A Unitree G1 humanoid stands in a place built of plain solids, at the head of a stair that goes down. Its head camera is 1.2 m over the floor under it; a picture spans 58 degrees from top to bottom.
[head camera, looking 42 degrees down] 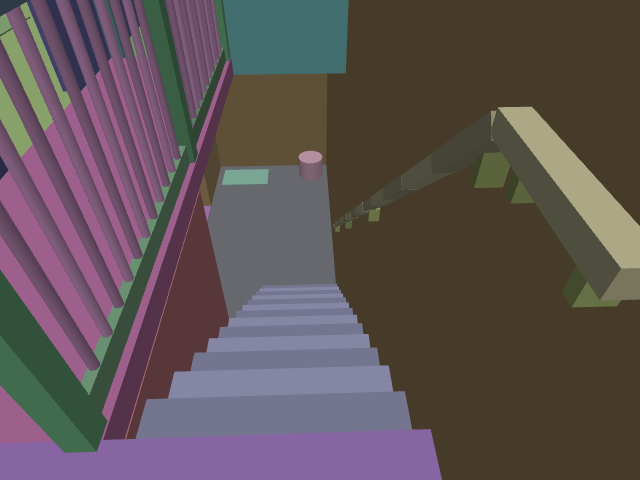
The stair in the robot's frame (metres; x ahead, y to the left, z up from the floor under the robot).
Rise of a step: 0.21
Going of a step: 0.23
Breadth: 0.90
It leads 2 degrees to the left of straight ahead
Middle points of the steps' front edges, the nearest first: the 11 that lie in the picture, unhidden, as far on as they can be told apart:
0.53 0.14 0.00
0.76 0.15 -0.21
0.99 0.16 -0.41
1.22 0.17 -0.62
1.45 0.17 -0.83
1.68 0.18 -1.03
1.91 0.19 -1.24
2.14 0.20 -1.45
2.37 0.20 -1.66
2.60 0.21 -1.86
2.83 0.22 -2.07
